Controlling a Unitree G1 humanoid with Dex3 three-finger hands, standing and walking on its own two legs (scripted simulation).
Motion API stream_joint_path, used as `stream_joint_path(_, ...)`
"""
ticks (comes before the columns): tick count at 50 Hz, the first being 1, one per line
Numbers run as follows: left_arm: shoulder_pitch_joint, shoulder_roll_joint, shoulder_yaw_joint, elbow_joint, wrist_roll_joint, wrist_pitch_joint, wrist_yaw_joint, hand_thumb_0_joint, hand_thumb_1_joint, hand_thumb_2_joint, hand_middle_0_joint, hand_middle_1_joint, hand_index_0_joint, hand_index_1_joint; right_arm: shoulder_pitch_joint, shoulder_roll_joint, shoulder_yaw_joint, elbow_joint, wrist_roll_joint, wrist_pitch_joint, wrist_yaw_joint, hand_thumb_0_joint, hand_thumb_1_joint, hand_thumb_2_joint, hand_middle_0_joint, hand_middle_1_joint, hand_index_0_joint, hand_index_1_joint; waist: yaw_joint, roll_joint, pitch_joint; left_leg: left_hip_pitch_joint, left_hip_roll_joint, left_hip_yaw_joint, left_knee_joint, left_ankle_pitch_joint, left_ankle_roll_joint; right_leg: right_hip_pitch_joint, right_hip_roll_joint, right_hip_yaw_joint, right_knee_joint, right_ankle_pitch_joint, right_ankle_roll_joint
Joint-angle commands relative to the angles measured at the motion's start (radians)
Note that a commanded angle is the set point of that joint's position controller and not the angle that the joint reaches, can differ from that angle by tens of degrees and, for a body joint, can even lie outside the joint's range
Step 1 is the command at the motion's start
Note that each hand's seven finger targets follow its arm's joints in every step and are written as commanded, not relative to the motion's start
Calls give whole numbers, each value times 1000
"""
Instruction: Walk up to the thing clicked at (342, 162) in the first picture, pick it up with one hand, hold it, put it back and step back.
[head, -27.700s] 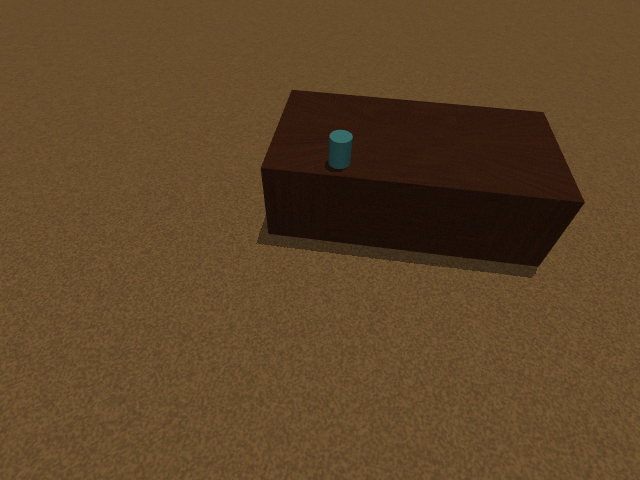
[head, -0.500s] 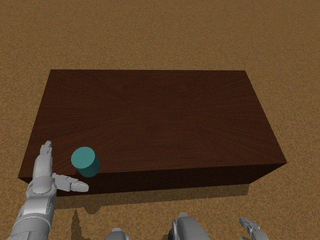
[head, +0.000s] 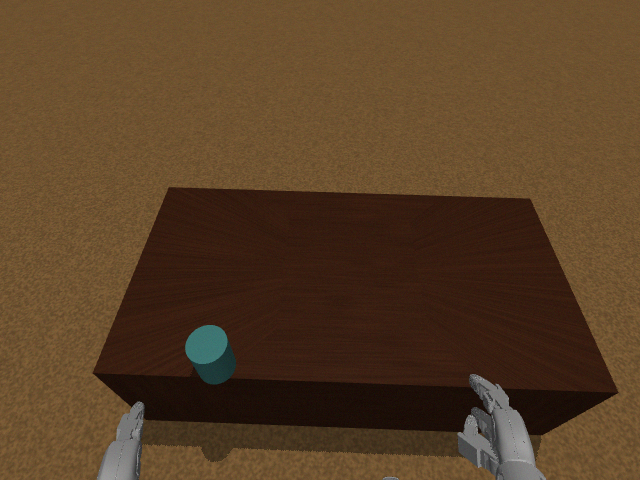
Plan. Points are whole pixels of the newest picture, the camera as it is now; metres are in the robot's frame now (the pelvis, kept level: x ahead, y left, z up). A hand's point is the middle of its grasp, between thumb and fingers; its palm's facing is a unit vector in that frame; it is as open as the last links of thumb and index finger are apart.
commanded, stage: home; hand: left
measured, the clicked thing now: (212, 355) +0.42 +0.23 -0.32
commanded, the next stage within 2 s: stand in 1.76 s
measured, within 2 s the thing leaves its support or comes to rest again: neither
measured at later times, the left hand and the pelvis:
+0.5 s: hand out of the picture +0.11 +0.23 -0.11, palm faces -0.02 -0.94 -0.35, open 17.5 cm; pelvis -0.01 +0.01 +0.01, yaw +0 degrees
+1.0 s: hand out of the picture +0.04 +0.27 -0.11, palm faces +0.01 -0.93 -0.37, open 17.6 cm; pelvis -0.01 +0.02 +0.04, yaw +1 degrees
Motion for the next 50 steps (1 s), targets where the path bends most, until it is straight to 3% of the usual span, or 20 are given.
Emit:
stream_joint_path(1, -122, 83, 36, -214, 16, -54, 16, 0, -564, 48, -48, -51, -48, -51, -29, -115, -44, -129, -15, -72, -14, 0, -896, -902, 201, 301, 201, 301, -47, -5, -132, -16, -45, 67, -120, 275, 40, 179, 23, -4, -119, 218, -11)
stream_joint_path(2, -72, 102, 64, -184, 18, -50, 21, 0, -551, 56, -49, -54, -49, -54, -27, -121, -49, -132, -18, -75, -14, 0, -896, -902, 201, 301, 201, 301, -35, 9, -120, -29, -47, 69, -118, 270, 38, 184, 21, -5, -121, 210, -12)
stream_joint_path(5, -76, 72, 26, -188, 21, -43, 20, 0, -572, 44, -47, -51, -48, -50, -36, -117, -47, -132, -19, -85, -12, 0, -896, -902, 201, 301, 201, 301, -35, -13, -117, -33, -47, 66, -123, 250, 39, 179, 26, -11, -128, 187, -10)
stream_joint_path(7, -28, 77, 42, -158, 24, -37, 23, 0, -570, 47, -47, -52, -48, -51, -25, -114, -47, -121, -19, -91, -10, 0, -897, -903, 201, 301, 201, 301, -25, -17, -113, -40, -46, 64, -125, 245, 38, 179, 30, -16, -125, 174, -12)
stream_joint_path(8, -17, 110, 70, -179, 24, -37, 25, 0, -555, 55, -49, -55, -50, -54, -39, -116, -46, -136, -18, -93, -10, 0, -897, -903, 201, 301, 201, 301, -9, -15, -115, -47, -50, 66, -124, 252, 38, 195, 26, -16, -131, 180, -11)
stream_joint_path(9, -31, 99, 56, -174, 23, -37, 22, 0, -572, 45, -47, -52, -48, -51, -42, -118, -45, -138, -18, -92, -8, 0, -897, -903, 201, 301, 201, 301, -19, -16, -98, -54, -49, 67, -128, 236, 39, 180, 27, -15, -132, 166, -12)
stream_joint_path(14, -35, 111, 65, -196, 23, -38, 25, 0, -573, 46, -47, -54, -48, -52, -39, -116, -43, -136, -15, -99, -2, 0, -897, -903, 201, 301, 201, 301, -3, 19, -52, -86, -42, 53, -158, 161, 35, 153, 34, -23, -131, 88, -16)
stream_joint_path(15, -155, 220, 111, 148, 106, -122, -33, 0, -551, 59, -49, -57, -51, -55, -49, -250, -105, 69, -130, -29, 52, 0, -897, -903, 201, 301, 201, 301, 9, -14, 8, -34, -9, -4, -195, 203, 33, 251, -48, 69, -163, 105, -68)
stream_joint_path(17, -145, 242, 110, 230, 118, -174, -74, 0, -548, 57, -49, -54, -49, -54, -1, -256, -110, 105, -125, 7, 83, 0, -896, -902, 201, 301, 201, 301, -5, 0, -64, 86, 11, -19, -218, 219, 66, 243, -48, 77, -139, 131, -81)
stream_joint_path(19, -143, 224, 84, 294, 101, -200, -93, 0, -578, 39, -46, -48, -46, -49, -18, -233, -110, 108, -106, 22, 107, 0, -897, -901, 201, 301, 201, 301, 14, 18, -29, 96, 7, -30, -261, 162, 72, 243, -43, 56, -174, 81, -71)
stream_joint_path(24, -214, 259, 79, 454, 84, -229, -103, 0, -564, 47, -48, -52, -47, -52, -7, -227, -110, 166, -90, 31, 127, 0, -897, -901, 201, 301, 200, 301, -4, -22, 37, 123, -11, -18, -288, 211, 53, 281, -79, 119, -289, 105, -61)
stream_joint_path(27, -228, 264, 74, 530, 77, -234, -100, 0, -559, 50, -48, -52, -48, -52, -3, -246, -113, 206, -90, 40, 129, 0, -897, -901, 201, 301, 201, 301, -1, -2, 94, 150, 3, -40, -345, 231, 56, 282, -70, 95, -316, 112, -43)
stream_joint_path(30, -222, 290, 78, 603, 71, -239, -93, 0, -569, 45, -47, -51, -47, -51, 26, -246, -113, 242, -81, 47, 129, 0, -897, -901, 200, 301, 200, 301, -7, -55, 73, 190, 0, -31, -362, 301, 48, 359, -86, 105, -349, 200, -48)
stream_joint_path(34, -222, 289, 69, 683, 62, -232, -89, 0, -573, 42, -47, -51, -46, -51, 28, -280, -115, 292, -75, 49, 126, 0, -898, -901, 200, 301, 200, 301, -3, 17, 61, 249, 25, -52, -425, 399, 47, 407, -75, 69, -338, 299, -41)
stream_joint_path(38, -235, 303, 64, 751, 61, -227, -85, 0, -572, 43, -47, -51, -46, -51, 21, -285, -105, 336, -67, 54, 122, 0, -898, -901, 200, 301, 200, 301, 4, 13, 59, 264, 33, -56, -463, 447, 42, 465, -81, 61, -361, 330, -35)
stream_joint_path(41, -243, 305, 57, 797, 60, -219, -87, 0, -574, 42, -47, -51, -46, -51, 14, -297, -98, 368, -65, 54, 120, 0, -898, -901, 200, 301, 200, 301, 7, 42, 93, 270, 42, -65, -510, 425, 40, 464, -79, 58, -389, 292, -26)
stream_joint_path(43, -251, 306, 54, 825, 61, -216, -88, 0, -600, 27, -44, -46, -44, -46, -2, -301, -95, 384, -65, 56, 122, 0, -898, -901, 200, 301, 200, 301, 13, 35, 135, 246, 43, -73, -546, 342, 40, 454, -75, 55, -415, 217, -18)
stream_joint_path(47, -262, 318, 52, 869, 61, -214, -94, 0, -604, 24, -43, -46, -43, -46, -10, -310, -91, 409, -63, 59, 125, 0, -898, -901, 200, 301, 200, 301, 12, 27, 164, 226, 41, -75, -585, 259, 43, 467, -78, 62, -447, 174, -12)
stream_joint_path(50, -266, 321, 49, 898, 61, -221, -95, 0, -604, 25, -44, -46, -43, -46, -19, -303, -87, 422, -59, 58, 128, 0, -898, -901, 200, 301, 200, 301, 14, -13, 157, 257, 38, -67, -572, 308, 44, 474, -90, 75, -478, 182, -12)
